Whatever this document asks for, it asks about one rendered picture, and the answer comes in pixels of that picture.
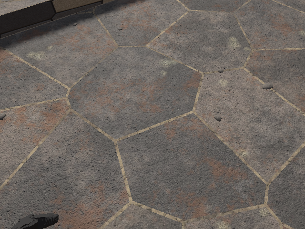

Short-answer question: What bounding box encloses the robot left hand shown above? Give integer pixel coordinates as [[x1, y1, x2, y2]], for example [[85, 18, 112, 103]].
[[11, 213, 59, 229]]

